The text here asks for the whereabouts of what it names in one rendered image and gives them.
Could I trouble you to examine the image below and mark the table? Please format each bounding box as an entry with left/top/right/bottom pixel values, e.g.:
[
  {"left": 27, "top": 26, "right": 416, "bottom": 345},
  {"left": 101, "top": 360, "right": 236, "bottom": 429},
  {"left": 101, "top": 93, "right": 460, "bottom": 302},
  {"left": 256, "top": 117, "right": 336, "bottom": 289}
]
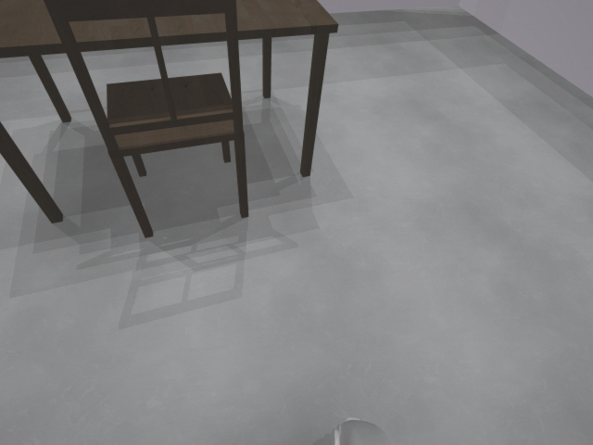
[{"left": 0, "top": 0, "right": 338, "bottom": 223}]

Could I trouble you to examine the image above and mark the right robot thigh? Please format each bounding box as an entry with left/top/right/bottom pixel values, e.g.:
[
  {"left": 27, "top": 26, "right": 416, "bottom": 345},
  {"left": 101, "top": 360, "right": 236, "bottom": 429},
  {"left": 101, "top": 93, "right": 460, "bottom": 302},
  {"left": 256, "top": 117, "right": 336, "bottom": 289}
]
[{"left": 331, "top": 420, "right": 394, "bottom": 445}]

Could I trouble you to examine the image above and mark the chair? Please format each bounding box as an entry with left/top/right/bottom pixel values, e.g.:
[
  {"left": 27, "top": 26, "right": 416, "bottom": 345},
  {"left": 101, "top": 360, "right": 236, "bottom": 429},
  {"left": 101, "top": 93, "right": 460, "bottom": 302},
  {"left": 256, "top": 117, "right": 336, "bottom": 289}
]
[{"left": 44, "top": 0, "right": 248, "bottom": 238}]

